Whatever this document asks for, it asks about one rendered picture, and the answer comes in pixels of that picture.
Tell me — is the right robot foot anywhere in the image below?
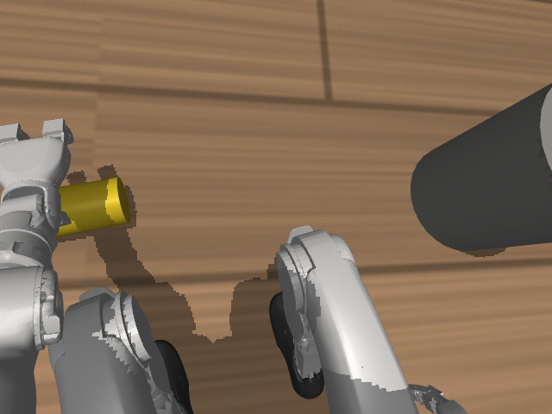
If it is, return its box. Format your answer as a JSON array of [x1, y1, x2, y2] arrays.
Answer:
[[269, 292, 324, 399]]

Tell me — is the left robot arm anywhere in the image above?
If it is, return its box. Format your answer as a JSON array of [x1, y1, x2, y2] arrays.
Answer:
[[0, 180, 64, 414]]

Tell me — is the right robot hand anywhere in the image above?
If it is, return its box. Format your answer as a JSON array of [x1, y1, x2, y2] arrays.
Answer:
[[408, 384, 468, 414]]

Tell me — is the left robot hand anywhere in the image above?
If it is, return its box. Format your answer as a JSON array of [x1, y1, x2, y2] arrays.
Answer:
[[0, 118, 74, 226]]

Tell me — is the left robot foot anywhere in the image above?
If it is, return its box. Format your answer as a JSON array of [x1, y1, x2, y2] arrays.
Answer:
[[155, 340, 194, 414]]

